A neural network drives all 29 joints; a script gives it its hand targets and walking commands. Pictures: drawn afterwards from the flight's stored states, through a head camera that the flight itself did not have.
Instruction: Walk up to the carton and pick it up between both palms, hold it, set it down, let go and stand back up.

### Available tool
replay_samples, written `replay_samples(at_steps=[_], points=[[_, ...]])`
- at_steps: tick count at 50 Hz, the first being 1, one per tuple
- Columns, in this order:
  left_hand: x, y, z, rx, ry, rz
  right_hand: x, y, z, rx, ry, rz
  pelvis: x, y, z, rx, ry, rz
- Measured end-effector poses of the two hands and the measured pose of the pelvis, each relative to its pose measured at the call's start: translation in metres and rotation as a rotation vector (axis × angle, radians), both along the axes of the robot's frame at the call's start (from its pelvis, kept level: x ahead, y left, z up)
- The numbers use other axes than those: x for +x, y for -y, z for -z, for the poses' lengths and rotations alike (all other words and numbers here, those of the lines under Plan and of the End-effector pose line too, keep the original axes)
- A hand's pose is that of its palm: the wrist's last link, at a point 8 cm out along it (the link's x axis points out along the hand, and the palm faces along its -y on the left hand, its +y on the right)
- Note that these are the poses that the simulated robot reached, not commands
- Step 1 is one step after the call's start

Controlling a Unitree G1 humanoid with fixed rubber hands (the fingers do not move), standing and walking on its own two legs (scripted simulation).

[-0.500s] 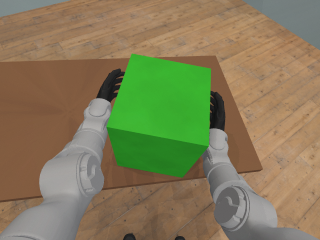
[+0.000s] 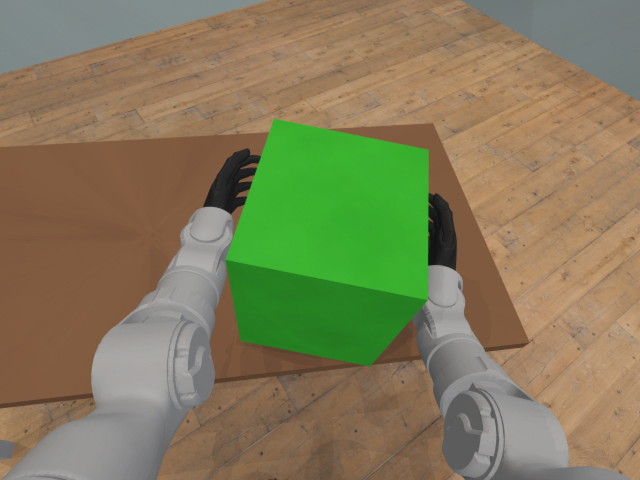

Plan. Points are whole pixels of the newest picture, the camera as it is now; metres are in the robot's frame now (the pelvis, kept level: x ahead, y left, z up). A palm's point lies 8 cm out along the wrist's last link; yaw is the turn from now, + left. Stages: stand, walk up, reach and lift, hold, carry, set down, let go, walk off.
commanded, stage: reach and lift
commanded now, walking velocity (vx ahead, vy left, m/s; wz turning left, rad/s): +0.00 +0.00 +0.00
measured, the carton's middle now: (326, 253) +0.39 +0.01 +0.01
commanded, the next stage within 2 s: none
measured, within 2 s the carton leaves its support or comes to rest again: neither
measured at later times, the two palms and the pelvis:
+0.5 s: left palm (209, 182) +0.42 +0.15 +0.13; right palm (460, 206) +0.39 -0.15 +0.12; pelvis +0.00 +0.00 +0.00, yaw +0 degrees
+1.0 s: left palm (192, 199) +0.37 +0.15 +0.15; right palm (469, 208) +0.36 -0.14 +0.15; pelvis -0.02 -0.01 +0.00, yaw +1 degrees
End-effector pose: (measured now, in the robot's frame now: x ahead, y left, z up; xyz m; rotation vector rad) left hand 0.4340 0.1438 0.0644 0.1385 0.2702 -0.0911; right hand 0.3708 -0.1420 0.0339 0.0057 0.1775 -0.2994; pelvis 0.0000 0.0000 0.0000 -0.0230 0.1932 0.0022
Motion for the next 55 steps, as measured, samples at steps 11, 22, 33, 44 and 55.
replay_samples(at_steps=[11, 22, 33, 44, 55], points=[[-0.006, -0.005, -0.031, -0.006, 0.038, -0.046, 0.008, -0.002, -0.039, 0.006, 0.038, -0.039, -0.002, -0.001, -0.001, 0.003, 0.054, 0.004], [-0.010, -0.004, -0.058, -0.048, 0.054, -0.086, 0.016, 0.001, -0.080, -0.003, 0.055, -0.073, 0.000, 0.001, -0.004, 0.009, 0.163, 0.003], [-0.031, 0.002, -0.063, -0.060, 0.044, -0.106, 0.002, 0.009, -0.089, -0.012, 0.045, -0.102, -0.002, 0.006, -0.003, 0.009, 0.251, -0.002], [-0.050, -0.006, -0.081, -0.049, 0.081, -0.142, -0.004, 0.002, -0.110, -0.022, 0.081, -0.144, -0.012, 0.008, -0.002, 0.011, 0.272, -0.019], [-0.062, -0.010, -0.088, -0.033, 0.060, -0.167, -0.010, -0.002, -0.115, -0.014, 0.062, -0.163, -0.020, 0.005, -0.001, 0.014, 0.299, -0.029]])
